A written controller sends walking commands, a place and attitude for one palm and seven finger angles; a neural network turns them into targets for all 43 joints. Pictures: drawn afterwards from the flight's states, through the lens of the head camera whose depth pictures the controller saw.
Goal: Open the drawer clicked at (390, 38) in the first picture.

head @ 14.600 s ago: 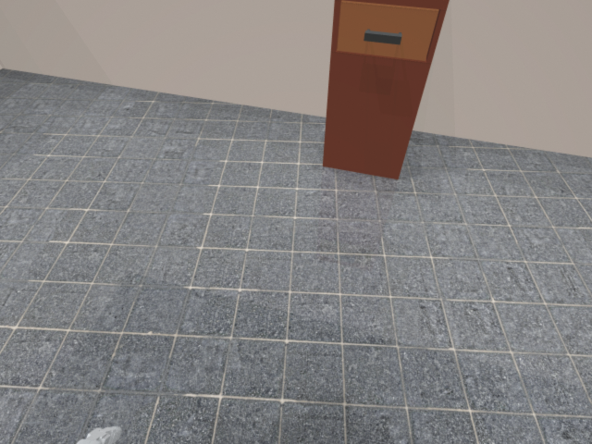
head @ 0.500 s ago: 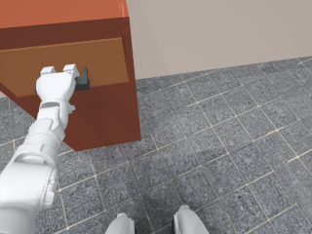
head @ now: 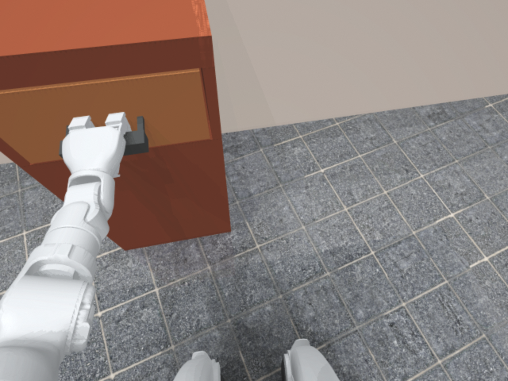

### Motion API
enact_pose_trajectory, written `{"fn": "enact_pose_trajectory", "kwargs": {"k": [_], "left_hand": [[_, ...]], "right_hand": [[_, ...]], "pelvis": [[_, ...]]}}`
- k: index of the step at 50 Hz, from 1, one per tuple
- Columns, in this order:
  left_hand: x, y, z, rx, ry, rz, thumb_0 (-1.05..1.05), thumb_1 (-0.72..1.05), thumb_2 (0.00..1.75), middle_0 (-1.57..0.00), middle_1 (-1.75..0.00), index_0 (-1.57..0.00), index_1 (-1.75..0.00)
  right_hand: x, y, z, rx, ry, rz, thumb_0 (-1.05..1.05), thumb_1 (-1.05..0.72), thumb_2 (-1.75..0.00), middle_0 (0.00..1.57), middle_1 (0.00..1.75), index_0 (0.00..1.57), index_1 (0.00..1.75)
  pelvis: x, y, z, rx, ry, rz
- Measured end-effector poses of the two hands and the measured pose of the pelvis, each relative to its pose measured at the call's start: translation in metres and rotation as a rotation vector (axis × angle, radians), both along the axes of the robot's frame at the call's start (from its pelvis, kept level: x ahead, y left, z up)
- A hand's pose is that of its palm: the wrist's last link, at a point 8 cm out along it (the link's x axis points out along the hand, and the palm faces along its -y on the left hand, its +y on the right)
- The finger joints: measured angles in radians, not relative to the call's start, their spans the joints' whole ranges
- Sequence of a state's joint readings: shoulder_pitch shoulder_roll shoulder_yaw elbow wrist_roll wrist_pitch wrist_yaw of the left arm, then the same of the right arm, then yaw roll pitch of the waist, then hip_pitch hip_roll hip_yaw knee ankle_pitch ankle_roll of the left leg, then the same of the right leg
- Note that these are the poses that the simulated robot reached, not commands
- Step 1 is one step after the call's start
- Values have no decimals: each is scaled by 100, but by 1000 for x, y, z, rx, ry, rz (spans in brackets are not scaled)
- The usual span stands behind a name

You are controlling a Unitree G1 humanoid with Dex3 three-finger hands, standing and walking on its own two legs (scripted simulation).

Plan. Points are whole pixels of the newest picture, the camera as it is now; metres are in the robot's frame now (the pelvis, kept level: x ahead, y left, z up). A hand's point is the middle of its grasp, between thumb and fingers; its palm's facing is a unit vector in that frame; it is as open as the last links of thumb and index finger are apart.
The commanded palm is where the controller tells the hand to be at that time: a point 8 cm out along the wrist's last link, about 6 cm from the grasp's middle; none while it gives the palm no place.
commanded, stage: pull the drawer open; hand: left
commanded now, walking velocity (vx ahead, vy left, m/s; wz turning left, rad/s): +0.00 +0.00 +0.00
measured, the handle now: (105, 136) +0.52 +0.24 +0.00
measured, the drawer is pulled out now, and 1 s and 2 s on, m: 0.00 0.13 0.24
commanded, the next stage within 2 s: none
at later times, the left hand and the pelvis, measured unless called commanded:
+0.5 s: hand (110, 196) +0.42 +0.22 -0.02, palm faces -0.04 -0.05 -1.00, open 6.2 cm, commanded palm +0.38 +0.21 +0.03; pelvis +0.02 +0.00 +0.02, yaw +0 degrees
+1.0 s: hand (110, 235) +0.35 +0.21 -0.02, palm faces -0.03 -0.05 -1.00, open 6.1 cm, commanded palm +0.31 +0.21 +0.03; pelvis +0.02 -0.01 +0.02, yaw +0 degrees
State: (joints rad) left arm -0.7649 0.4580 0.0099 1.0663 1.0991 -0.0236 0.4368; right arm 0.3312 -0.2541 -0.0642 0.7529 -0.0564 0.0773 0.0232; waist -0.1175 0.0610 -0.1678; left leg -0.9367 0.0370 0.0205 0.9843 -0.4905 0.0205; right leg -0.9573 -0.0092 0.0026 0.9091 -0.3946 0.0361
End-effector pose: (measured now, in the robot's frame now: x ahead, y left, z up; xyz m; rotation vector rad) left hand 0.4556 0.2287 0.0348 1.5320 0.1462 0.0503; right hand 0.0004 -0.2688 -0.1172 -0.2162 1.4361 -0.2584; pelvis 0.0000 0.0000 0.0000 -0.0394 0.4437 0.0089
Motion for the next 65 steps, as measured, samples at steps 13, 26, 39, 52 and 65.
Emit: {"fn": "enact_pose_trajectory", "kwargs": {"k": [13, 26, 39, 52, 65], "left_hand": [[-26, -3, -1, -14, -6, 1, 1, 65, 74, -29, -135, -35, -135], [-59, -8, -1, -14, -15, 4, 1, 65, 76, -28, -135, -35, -135], [-96, -14, -1, -21, -13, 13, 1, 65, 75, -28, -135, -37, -135], [-128, -19, -1, -5, -25, 29, 1, 64, 76, -29, -135, -37, -135], [-155, -23, 0, -17, -18, 44, 2, 65, 74, -28, -135, -38, -135]], "right_hand": [[33, 6, 6, 31, -53, 4, 0, -91, -90, 20, 30, 20, 30], [93, 6, 12, 32, -189, 64, 0, -91, -90, 20, 30, 20, 30], [118, 7, 21, 38, -280, 81, 0, -91, -90, 20, 30, 20, 30], [123, 7, 20, 40, -324, 107, 1, -91, -90, 20, 30, 20, 30], [128, 3, 25, 45, -389, 110, 1, -91, -90, 20, 30, 20, 30]], "pelvis": [[15, 0, 12, 4, -33, -10], [22, -2, 19, 9, -74, -2], [23, -5, 23, 13, -110, -7], [14, -10, 23, 22, -148, 0], [10, -16, 23, 29, -169, -8]]}}
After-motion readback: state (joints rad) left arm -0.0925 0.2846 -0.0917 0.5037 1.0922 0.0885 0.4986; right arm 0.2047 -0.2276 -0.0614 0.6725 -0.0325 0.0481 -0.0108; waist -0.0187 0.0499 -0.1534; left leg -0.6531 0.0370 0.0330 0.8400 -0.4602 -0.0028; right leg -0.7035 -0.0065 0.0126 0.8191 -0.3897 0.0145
